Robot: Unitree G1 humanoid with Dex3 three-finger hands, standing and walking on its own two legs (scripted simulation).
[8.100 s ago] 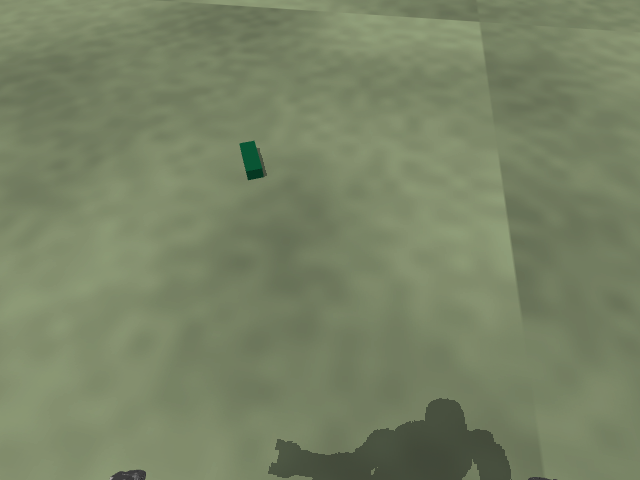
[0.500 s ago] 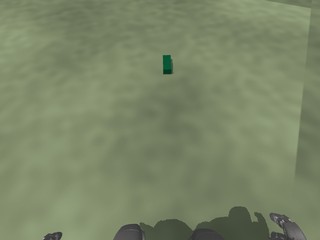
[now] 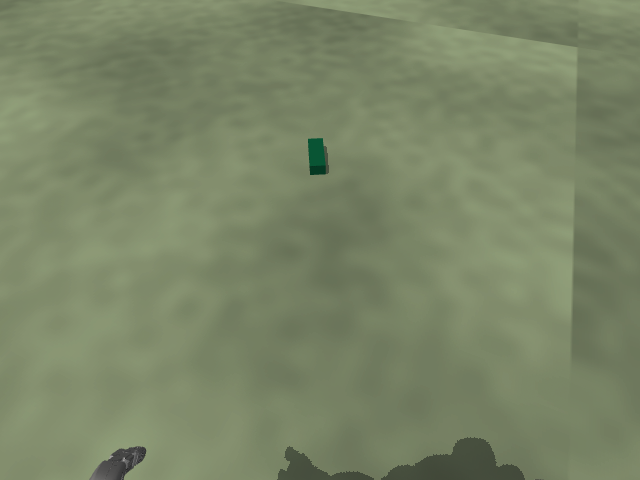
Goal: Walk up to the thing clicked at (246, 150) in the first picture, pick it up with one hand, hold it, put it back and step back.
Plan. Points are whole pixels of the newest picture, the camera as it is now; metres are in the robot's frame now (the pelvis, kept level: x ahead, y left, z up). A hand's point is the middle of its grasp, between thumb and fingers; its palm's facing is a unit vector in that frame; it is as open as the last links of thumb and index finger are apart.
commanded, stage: walk up
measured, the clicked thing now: (316, 156) +1.61 +0.03 -0.75
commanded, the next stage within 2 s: stand in 0.14 s
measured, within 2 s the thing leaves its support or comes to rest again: neither
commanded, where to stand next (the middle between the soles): +0.05 +0.03 m, yaw +2 degrees
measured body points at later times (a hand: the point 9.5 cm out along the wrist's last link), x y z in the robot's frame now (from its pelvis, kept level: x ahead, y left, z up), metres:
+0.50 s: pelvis +0.00 -0.01 +0.01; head +0.01 -0.01 +0.46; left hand +0.07 +0.30 -0.12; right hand +0.08 -0.31 -0.13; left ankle +0.00 +0.13 -0.74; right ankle +0.03 -0.14 -0.74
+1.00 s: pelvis +0.01 -0.01 +0.01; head +0.02 -0.01 +0.46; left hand +0.08 +0.30 -0.12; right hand +0.08 -0.31 -0.13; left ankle +0.00 +0.13 -0.74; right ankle +0.03 -0.14 -0.74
